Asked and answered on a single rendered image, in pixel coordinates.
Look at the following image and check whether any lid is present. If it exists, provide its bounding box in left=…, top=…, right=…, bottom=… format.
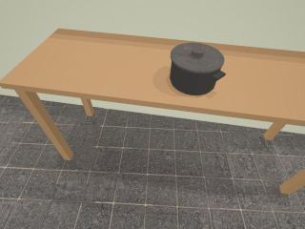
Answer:
left=171, top=42, right=225, bottom=73

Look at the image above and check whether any pot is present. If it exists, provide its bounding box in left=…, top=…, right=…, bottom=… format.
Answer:
left=170, top=62, right=226, bottom=95

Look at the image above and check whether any knob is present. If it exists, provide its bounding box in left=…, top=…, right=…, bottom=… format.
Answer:
left=192, top=47, right=205, bottom=57

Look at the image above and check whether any table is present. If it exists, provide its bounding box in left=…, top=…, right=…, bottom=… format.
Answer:
left=0, top=28, right=305, bottom=195

